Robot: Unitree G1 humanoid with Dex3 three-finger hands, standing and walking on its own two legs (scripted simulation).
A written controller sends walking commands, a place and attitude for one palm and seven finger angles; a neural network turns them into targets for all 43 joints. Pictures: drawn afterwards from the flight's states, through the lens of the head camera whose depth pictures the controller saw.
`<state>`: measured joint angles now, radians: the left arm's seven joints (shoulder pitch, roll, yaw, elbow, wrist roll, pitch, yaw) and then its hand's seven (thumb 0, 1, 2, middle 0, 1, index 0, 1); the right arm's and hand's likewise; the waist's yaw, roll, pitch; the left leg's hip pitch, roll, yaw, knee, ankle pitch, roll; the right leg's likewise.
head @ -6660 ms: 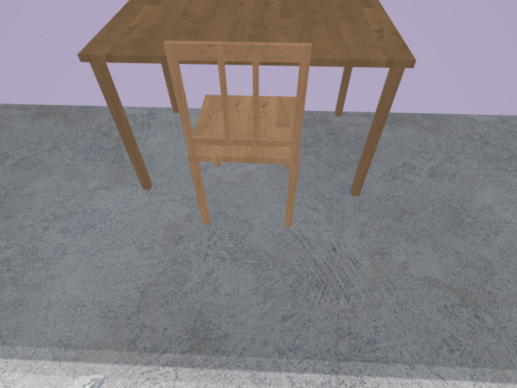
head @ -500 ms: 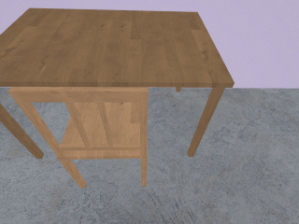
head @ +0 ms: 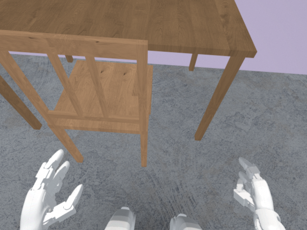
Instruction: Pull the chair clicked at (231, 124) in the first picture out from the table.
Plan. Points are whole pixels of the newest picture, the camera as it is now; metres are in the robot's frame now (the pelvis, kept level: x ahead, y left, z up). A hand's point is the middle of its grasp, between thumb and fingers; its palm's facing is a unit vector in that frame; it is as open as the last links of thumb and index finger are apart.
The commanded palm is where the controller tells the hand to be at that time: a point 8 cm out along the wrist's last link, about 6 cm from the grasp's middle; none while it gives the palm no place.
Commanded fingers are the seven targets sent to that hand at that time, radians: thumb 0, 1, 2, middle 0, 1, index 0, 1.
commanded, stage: raise the hand toward the chair's back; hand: left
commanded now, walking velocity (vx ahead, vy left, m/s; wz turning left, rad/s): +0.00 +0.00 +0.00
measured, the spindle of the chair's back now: (68, 88) +0.52 +0.34 +0.00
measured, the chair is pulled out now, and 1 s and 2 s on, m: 0.00 0.00 0.00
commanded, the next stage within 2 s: aim the fingers beside a spindle in 1.60 s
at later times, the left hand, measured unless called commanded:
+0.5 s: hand (69, 175) +0.23 +0.22 +0.04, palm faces +0.04 -1.00 -0.04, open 14.3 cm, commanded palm +0.20 +0.27 +0.05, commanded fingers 0.00 -0.29 0.39 -0.08 -0.11 -0.08 -0.11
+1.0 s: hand (54, 163) +0.24 +0.25 +0.06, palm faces +0.05 -1.00 -0.05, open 16.9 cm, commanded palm +0.22 +0.31 +0.06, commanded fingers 0.00 -0.50 0.30 -0.06 -0.08 -0.06 -0.08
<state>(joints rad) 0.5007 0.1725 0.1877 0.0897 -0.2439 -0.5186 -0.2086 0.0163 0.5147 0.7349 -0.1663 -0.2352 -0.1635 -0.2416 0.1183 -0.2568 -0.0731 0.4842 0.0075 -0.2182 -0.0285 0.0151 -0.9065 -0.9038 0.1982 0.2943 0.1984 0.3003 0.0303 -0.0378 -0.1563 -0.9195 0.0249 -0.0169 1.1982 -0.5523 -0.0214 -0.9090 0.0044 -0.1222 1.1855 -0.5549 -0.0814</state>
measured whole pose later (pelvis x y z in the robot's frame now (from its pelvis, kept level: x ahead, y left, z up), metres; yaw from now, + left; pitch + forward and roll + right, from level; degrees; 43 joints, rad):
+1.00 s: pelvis +0.01 +0.05 +0.01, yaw +0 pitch +17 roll -3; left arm 0.32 0.24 0.19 0.03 -0.27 -0.40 -0.24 -0.01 -0.49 0.31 -0.06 -0.08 -0.06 -0.08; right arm 0.21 -0.22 0.03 0.52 0.01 -0.18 -0.04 0.02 -0.90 -0.90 0.20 0.30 0.21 0.30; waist 0.01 0.03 -0.15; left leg -0.91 0.00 -0.01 1.15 -0.53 0.05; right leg -0.87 -0.02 -0.11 1.08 -0.50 -0.01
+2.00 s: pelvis +0.01 +0.02 +0.01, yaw +0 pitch +18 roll -2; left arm 0.18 0.24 0.23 0.18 -0.28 -0.43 -0.26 -0.01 -0.50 0.30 -0.06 -0.08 -0.06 -0.08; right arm 0.21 -0.25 0.00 0.57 0.02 -0.17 -0.05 0.02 -0.90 -0.90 0.20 0.30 0.20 0.30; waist -0.02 0.03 -0.15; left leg -0.93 0.02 -0.02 1.15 -0.53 0.01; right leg -0.90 0.00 -0.12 1.11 -0.52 -0.05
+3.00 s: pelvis +0.00 +0.03 -0.01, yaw -2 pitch +23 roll -2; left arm -0.23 0.25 0.23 0.54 -0.20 -0.48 -0.17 -0.01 -0.50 0.30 -0.06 -0.08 -0.06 -0.08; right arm 0.22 -0.26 0.00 0.60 0.00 -0.08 -0.02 0.01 -0.90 -0.90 0.20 0.29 0.20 0.30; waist -0.05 0.02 -0.16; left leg -1.10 0.01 0.01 1.25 -0.55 0.03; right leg -1.08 0.00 -0.09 1.21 -0.53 -0.03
